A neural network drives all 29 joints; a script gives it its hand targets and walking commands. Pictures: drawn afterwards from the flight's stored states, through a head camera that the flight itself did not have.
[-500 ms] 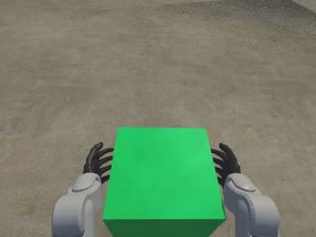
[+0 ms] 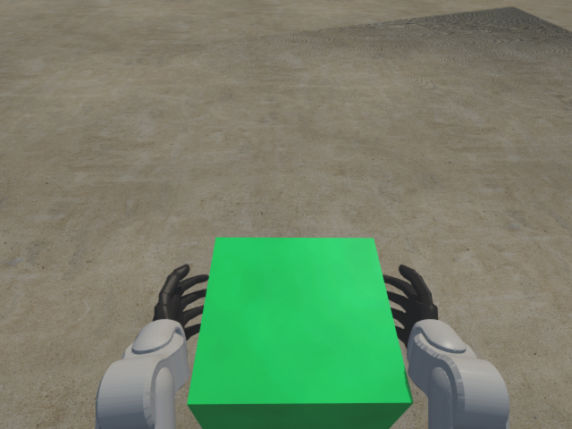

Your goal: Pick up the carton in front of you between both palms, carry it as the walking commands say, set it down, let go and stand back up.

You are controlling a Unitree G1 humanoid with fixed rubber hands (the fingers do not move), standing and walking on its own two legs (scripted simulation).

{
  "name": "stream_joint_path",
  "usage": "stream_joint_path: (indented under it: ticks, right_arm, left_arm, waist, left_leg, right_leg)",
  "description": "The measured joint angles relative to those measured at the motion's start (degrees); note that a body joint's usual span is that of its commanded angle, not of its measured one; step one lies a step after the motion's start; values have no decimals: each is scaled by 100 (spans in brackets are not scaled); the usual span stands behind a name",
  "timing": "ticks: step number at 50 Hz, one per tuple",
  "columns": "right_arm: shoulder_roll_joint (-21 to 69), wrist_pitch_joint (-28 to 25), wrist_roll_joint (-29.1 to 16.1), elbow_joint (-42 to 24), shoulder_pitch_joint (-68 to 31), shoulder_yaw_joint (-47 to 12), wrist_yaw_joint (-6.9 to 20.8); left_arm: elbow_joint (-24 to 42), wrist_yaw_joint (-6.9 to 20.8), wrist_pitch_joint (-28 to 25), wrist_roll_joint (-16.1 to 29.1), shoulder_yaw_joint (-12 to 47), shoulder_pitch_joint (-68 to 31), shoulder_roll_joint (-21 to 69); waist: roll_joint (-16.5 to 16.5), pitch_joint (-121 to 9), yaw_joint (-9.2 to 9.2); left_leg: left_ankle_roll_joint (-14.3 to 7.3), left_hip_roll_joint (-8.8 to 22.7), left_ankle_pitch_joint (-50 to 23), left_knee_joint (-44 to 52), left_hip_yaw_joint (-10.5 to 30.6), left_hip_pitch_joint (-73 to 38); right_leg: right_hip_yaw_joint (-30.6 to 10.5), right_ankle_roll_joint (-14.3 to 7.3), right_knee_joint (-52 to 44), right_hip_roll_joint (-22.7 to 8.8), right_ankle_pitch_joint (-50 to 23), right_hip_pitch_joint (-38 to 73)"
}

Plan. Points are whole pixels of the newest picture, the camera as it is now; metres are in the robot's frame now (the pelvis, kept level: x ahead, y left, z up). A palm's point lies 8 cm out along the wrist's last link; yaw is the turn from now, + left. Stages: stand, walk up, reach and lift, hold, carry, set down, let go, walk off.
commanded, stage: carry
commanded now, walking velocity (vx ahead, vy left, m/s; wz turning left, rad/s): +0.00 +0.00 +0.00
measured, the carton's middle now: (293, 351) +0.23 +0.00 +0.01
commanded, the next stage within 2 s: hold in 1.02 s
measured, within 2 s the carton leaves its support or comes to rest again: neither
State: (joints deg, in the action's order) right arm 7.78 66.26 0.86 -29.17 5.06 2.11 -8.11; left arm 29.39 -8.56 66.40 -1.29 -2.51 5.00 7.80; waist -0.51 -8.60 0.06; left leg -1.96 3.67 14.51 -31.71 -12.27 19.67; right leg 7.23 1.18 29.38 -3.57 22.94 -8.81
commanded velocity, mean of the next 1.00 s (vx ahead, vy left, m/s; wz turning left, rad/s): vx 0.00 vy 0.00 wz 0.00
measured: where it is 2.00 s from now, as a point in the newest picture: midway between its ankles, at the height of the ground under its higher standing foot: outside the picture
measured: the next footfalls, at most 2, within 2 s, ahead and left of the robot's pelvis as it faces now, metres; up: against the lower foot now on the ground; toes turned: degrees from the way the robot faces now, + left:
none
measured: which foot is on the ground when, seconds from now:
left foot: down 0.00-1.00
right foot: down 0.00-1.00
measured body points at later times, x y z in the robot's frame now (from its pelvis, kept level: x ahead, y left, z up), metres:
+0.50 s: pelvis -0.04 +0.00 +0.00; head -0.07 +0.00 +0.45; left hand +0.21 +0.15 +0.06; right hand +0.21 -0.15 +0.07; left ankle +0.02 +0.10 -0.73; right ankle -0.09 -0.12 -0.73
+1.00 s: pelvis -0.05 +0.00 +0.00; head -0.05 +0.00 +0.45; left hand +0.25 +0.15 +0.02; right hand +0.25 -0.15 +0.02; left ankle +0.02 +0.10 -0.73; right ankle -0.09 -0.12 -0.73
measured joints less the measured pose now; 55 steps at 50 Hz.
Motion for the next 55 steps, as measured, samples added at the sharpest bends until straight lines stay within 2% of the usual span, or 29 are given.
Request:
stream_joint_path:
  ticks: [13,21,35,46,51,55]
  right_arm:
    - [-2,21,40,74,-27,12,23]
    - [-31,-175,309,711,-251,36,181]
    - [-55,-1238,766,2274,-889,243,478]
    - [0,-2517,1161,3864,-1538,651,627]
    - [21,-2821,1195,4000,-1667,746,638]
    - [17,-2929,1175,3830,-1605,652,694]
  left_arm:
    - [-73,8,26,-42,8,-25,-3]
    - [-711,154,-158,-277,-27,-254,-34]
    - [-2231,449,-1185,-750,-210,-880,-56]
    - [-3815,607,-2468,-1148,-614,-1511,-5]
    - [-3963,609,-2790,-1157,-711,-1634,15]
    - [-3532,569,-2734,-1139,-607,-1485,-3]
  waist:
    - [4,20,-36]
    - [22,70,-32]
    - [17,274,-22]
    - [18,436,-36]
    - [13,527,-27]
    - [-109,1006,21]
  left_leg:
    - [11,35,-236,182,25,-25]
    - [0,53,-407,289,45,16]
    - [-28,62,-613,406,41,116]
    - [-42,63,-652,402,39,187]
    - [-43,61,-628,364,39,211]
    - [31,-158,-754,782,435,-435]
  right_leg:
    - [29,-55,-74,52,-167,-21]
    - [40,-80,-93,82,-289,-99]
    - [22,-93,-46,94,-419,-284]
    - [6,-91,12,88,-435,-383]
    - [1,-87,56,79,-405,-410]
    - [-423,-157,-305,218,-585,163]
